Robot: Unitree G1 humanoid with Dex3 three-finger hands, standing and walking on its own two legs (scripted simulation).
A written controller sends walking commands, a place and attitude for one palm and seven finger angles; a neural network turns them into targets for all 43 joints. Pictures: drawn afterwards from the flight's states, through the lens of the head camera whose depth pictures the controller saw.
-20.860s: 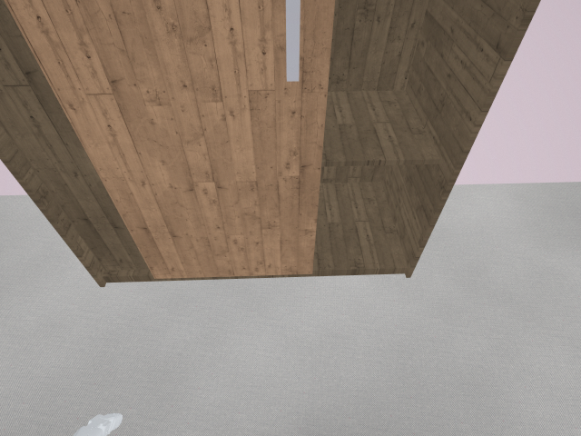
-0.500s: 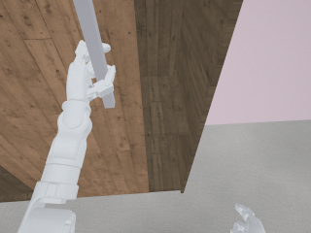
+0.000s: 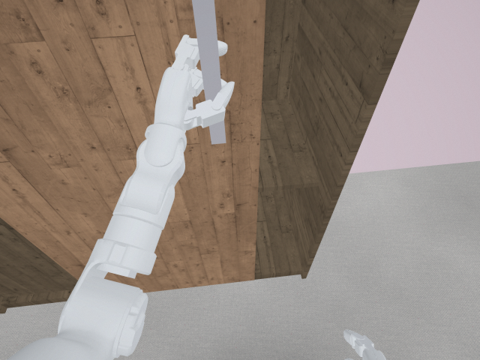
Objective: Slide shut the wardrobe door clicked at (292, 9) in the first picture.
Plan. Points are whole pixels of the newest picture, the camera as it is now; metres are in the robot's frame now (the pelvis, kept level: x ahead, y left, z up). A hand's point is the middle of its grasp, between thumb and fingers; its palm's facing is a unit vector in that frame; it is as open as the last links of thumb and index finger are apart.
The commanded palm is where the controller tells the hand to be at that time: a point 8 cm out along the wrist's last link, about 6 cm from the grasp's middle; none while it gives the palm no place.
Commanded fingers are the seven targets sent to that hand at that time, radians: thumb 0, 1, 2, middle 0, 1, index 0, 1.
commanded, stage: stop walking and hold the door there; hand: left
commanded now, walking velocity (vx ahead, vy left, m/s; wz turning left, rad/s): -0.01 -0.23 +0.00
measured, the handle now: (210, 61) +0.47 +0.06 +0.26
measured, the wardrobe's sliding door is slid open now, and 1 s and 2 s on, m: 0.20 0.20 0.20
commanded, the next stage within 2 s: loosen the grip on the handle in 0.54 s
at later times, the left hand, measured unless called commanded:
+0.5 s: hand (215, 105) +0.41 +0.05 +0.22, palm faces -0.14 -0.97 -0.18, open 7.8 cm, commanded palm +0.40 +0.10 +0.22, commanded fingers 0.00 0.90 0.90 -0.45 -1.40 -0.45 -1.40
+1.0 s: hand (213, 99) +0.42 +0.05 +0.23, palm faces -0.09 -0.97 -0.22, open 12.5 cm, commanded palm +0.40 +0.09 +0.22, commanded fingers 0.00 -0.55 0.20 -0.33 -1.25 -0.33 -1.25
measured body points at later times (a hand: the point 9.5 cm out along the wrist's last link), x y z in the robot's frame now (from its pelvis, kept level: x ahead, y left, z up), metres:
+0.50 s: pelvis -0.01 +0.01 +0.01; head +0.02 +0.00 +0.46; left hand +0.42 +0.10 +0.23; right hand +0.14 -0.24 -0.10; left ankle -0.04 +0.14 -0.73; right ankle +0.04 -0.10 -0.73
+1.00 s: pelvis -0.04 -0.01 +0.00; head -0.02 -0.03 +0.45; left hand +0.42 +0.10 +0.24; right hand +0.03 -0.26 -0.13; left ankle -0.04 +0.13 -0.73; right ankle +0.04 -0.10 -0.73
